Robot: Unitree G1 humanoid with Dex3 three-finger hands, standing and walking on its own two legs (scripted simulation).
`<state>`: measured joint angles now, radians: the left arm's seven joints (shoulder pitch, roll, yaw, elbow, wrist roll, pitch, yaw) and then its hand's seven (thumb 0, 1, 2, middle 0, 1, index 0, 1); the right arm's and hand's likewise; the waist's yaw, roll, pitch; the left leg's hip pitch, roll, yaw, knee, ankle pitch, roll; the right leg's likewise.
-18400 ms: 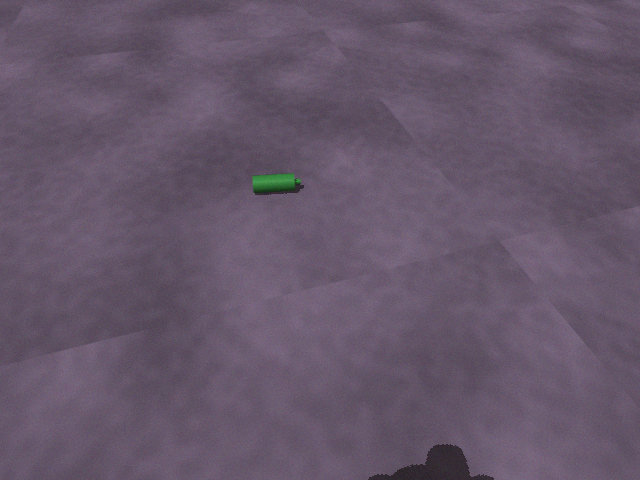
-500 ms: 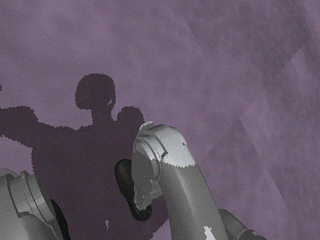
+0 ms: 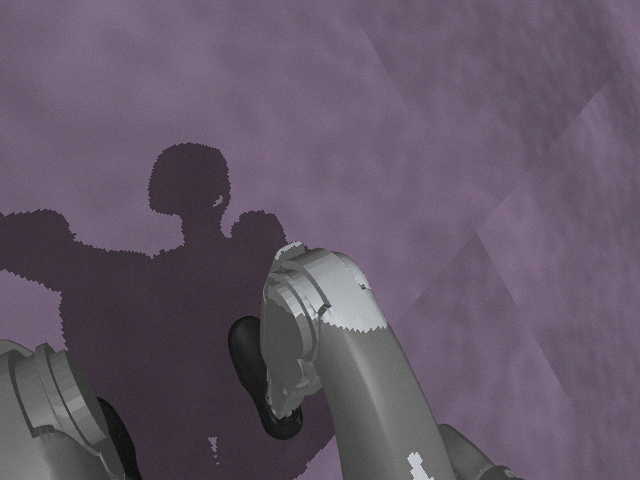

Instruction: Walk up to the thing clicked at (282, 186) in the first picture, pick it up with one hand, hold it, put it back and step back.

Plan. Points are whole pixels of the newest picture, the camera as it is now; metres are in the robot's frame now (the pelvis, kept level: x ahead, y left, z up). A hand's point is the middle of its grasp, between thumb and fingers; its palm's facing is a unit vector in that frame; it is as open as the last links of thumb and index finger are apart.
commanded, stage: settle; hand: left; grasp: from above
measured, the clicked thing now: out of the picture +0.46 +0.34 -0.26
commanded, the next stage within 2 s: lift in 0.90 s
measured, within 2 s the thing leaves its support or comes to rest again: leaves its support in 0.20 s
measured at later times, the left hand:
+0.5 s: hand out of the picture +0.46 +0.36 -0.17, palm faces -0.39 -0.12 -0.91, open 10.8 cm
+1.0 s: hand out of the picture +0.45 +0.36 -0.11, palm faces -0.44 -0.10 -0.89, open 10.8 cm
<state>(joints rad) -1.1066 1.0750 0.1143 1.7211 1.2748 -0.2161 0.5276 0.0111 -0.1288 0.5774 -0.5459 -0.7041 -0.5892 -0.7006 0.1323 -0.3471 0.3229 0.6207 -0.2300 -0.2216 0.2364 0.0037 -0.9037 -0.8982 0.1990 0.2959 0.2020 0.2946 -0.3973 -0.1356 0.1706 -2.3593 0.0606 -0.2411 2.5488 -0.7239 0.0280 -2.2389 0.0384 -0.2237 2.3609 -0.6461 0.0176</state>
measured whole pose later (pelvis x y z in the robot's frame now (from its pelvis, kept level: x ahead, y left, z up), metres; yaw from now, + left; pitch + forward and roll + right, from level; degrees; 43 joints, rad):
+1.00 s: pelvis -0.01 -0.01 +0.03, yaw +6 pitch +34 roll -10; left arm -1.03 0.84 0.05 1.36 1.21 -0.16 0.22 0.02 -0.10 0.48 -0.65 -0.53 -0.70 -0.52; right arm 0.20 -0.31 0.13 0.65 -0.12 -0.03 0.16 0.00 -0.92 -0.90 0.20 0.30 0.20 0.29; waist -0.28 0.00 -0.03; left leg -2.32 0.04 -0.13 2.38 -0.66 0.03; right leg -2.23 0.00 -0.14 2.27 -0.64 0.00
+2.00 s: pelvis +0.00 +0.00 +0.27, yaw +13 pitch +25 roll -4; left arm -0.46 0.53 -0.10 0.78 0.98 -0.02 0.05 0.02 -0.08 0.46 -0.64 -0.51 -0.69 -0.51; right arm 0.19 -0.24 0.00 0.68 0.04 0.04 -0.02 0.01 -0.90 -0.90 0.20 0.30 0.20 0.29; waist -0.10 0.05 -0.17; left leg -1.47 0.04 -0.04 1.60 -0.57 0.02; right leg -1.42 0.01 -0.06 1.53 -0.55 0.01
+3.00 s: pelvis +0.09 +0.01 +0.44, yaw +13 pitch +9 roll -1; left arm -0.34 0.38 -0.21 0.84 0.99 0.02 0.12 0.02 -0.06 0.40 -0.67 -0.46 -0.71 -0.45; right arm 0.26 -0.25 -0.05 0.74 0.05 0.01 -0.04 0.01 -0.89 -0.89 0.20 0.30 0.20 0.29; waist -0.04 0.03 -0.08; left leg -0.51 0.03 0.04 0.72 -0.36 0.01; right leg -0.51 0.01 0.00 0.70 -0.34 0.01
